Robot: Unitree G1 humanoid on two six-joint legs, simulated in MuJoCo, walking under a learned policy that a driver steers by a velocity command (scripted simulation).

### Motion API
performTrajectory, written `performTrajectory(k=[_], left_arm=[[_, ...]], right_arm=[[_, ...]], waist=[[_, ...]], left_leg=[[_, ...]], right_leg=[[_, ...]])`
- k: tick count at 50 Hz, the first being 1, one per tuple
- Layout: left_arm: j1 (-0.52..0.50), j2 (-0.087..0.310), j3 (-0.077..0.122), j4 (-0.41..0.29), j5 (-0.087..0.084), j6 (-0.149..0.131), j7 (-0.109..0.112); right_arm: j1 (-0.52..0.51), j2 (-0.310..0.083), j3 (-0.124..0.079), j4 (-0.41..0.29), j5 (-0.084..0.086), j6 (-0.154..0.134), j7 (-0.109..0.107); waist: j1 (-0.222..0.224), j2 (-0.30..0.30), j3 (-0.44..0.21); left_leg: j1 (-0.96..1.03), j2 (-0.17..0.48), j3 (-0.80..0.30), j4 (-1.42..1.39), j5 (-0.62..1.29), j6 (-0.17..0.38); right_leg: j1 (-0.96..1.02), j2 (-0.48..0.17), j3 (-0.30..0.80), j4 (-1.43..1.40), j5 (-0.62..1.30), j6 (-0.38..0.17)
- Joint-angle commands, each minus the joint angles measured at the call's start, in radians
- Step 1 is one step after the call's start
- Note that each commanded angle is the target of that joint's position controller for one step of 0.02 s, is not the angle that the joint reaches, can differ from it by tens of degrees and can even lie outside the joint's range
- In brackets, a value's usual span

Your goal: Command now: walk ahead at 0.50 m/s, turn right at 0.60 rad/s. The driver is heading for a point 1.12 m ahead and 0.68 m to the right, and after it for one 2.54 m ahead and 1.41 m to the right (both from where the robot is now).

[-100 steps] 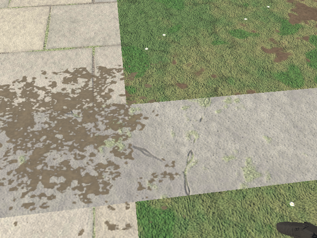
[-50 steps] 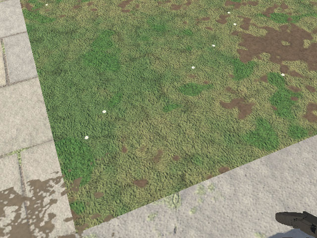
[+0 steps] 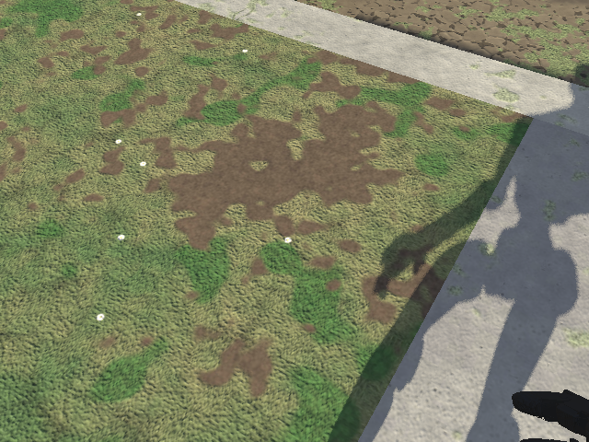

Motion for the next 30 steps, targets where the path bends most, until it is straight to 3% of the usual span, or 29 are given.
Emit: performTrajectory(k=[1,2,3,4,5,6,7,8,10,14,19,23,25,26,27,28,29,30], left_arm=[[-0.036,0.118,0.031,-0.057,0.003,-0.004,0.004],[-0.030,0.057,0.009,-0.068,0.013,-0.006,-0.001],[0.094,-0.006,-0.011,-0.094,-0.009,-0.014,0.000],[0.110,0.075,-0.003,-0.088,-0.020,-0.018,0.003],[0.017,0.147,0.017,-0.084,-0.018,-0.013,0.004],[-0.052,0.155,0.022,-0.094,-0.006,-0.007,0.005],[-0.092,0.143,0.023,-0.106,0.005,-0.006,0.003],[-0.097,0.126,0.025,-0.109,0.003,-0.003,-0.003],[-0.087,0.084,0.020,-0.108,-0.005,0.008,-0.010],[-0.153,0.049,0.008,-0.138,0.004,0.015,-0.015],[-0.286,0.026,-0.005,-0.164,0.003,0.000,-0.046],[-0.371,0.032,-0.005,-0.202,-0.001,0.000,-0.069],[-0.346,0.062,0.011,-0.209,0.005,0.004,-0.073],[-0.288,0.089,0.025,-0.200,0.009,0.009,-0.072],[-0.152,0.128,0.050,-0.165,0.008,0.013,-0.067],[0.031,0.190,0.084,-0.113,0.003,0.022,-0.050],[0.052,0.310,0.103,-0.104,-0.010,0.022,-0.032],[0.062,0.278,0.084,-0.146,-0.005,0.001,-0.039]], right_arm=[[0.094,-0.152,-0.064,-0.038,0.000,-0.025,-0.007],[0.220,-0.193,-0.078,-0.027,-0.018,-0.030,-0.015],[0.331,-0.285,-0.101,-0.002,-0.035,-0.019,-0.018],[0.346,-0.226,-0.091,0.007,-0.008,-0.012,-0.008],[0.297,-0.152,-0.071,-0.007,-0.003,-0.008,-0.011],[0.248,-0.126,-0.062,-0.013,-0.010,0.000,-0.015],[0.213,-0.103,-0.054,-0.007,-0.015,0.005,-0.017],[0.197,-0.085,-0.047,-0.001,-0.020,0.004,-0.021],[0.193,-0.078,-0.047,0.014,-0.014,-0.004,-0.023],[0.215,-0.127,-0.065,0.049,-0.011,-0.010,-0.025],[0.234,-0.161,-0.071,0.079,-0.004,0.006,-0.032],[0.279,-0.196,-0.081,0.108,0.016,0.027,-0.032],[0.274,-0.225,-0.090,0.110,0.027,0.039,-0.035],[0.271,-0.241,-0.096,0.108,0.032,0.046,-0.039],[0.256,-0.242,-0.095,0.104,0.037,0.053,-0.043],[0.264,-0.211,-0.082,0.096,0.025,0.052,-0.048],[0.336,-0.073,-0.036,0.039,-0.028,0.037,-0.038],[0.291,-0.094,-0.026,0.015,-0.009,-0.001,-0.026]], waist=[[-0.114,-0.167,-0.058],[-0.170,-0.093,-0.175],[-0.139,0.199,-0.321],[-0.143,0.249,-0.308],[-0.168,0.134,-0.176],[-0.161,0.064,-0.100],[-0.146,0.044,-0.041],[-0.124,0.065,-0.019],[-0.110,0.085,-0.009],[-0.114,0.038,0.009],[-0.158,0.019,0.039],[-0.171,0.017,0.071],[-0.133,0.041,0.037],[-0.092,0.057,-0.008],[-0.010,0.043,-0.079],[0.076,-0.005,-0.169],[-0.010,-0.288,-0.236],[0.014,-0.255,-0.416]], left_leg=[[0.277,-0.002,0.024,-0.053,-0.066,0.056],[0.501,0.124,-0.086,-0.041,-0.107,0.114],[0.846,0.359,-0.510,-0.120,-0.323,0.272],[0.860,0.419,-0.741,-0.203,-0.583,0.301],[0.749,0.376,-0.605,-0.226,-0.613,0.258],[0.634,0.334,-0.452,-0.227,-0.487,0.223],[0.535,0.291,-0.340,-0.246,-0.358,0.214],[0.472,0.259,-0.256,-0.268,-0.272,0.202],[0.422,0.233,-0.146,-0.310,-0.183,0.205],[0.445,0.259,-0.021,-0.354,-0.030,0.237],[0.476,0.231,0.156,-0.359,0.057,0.202],[0.567,0.265,0.216,-0.327,0.139,0.179],[0.611,0.269,0.256,-0.223,0.440,0.160],[0.619,0.265,0.276,-0.116,0.610,0.150],[0.574,0.241,0.306,0.066,0.684,0.129],[0.389,0.204,0.315,0.325,0.535,0.091],[-0.067,0.049,0.298,0.701,-0.357,0.027],[-0.221,-0.047,0.046,0.883,-0.610,0.022]], right_leg=[[-0.097,-0.201,0.206,0.045,0.271,-0.100],[-0.180,-0.142,0.140,0.281,0.207,-0.063],[-0.510,0.005,-0.015,0.628,-0.129,0.016],[-0.678,-0.056,-0.014,0.805,-0.216,0.033],[-0.720,-0.100,-0.011,0.864,-0.123,0.041],[-0.699,-0.133,-0.050,0.858,-0.050,0.046],[-0.675,-0.160,-0.055,0.812,0.003,0.048],[-0.633,-0.187,-0.057,0.775,0.038,0.046],[-0.591,-0.204,-0.086,0.730,0.065,0.047],[-0.651,-0.222,-0.094,0.591,0.175,0.064],[-0.592,-0.208,-0.169,0.326,0.390,0.053],[-0.566,-0.187,-0.221,0.207,0.339,0.014],[-0.478,-0.136,-0.270,0.181,0.238,-0.025],[-0.387,-0.098,-0.297,0.175,0.190,-0.049],[-0.202,-0.054,-0.316,0.123,0.218,-0.083],[0.096,-0.058,-0.248,0.090,0.252,-0.125],[0.445,-0.327,0.244,0.058,0.166,-0.275],[0.532,-0.448,0.655,-0.118,-0.030,-0.387]])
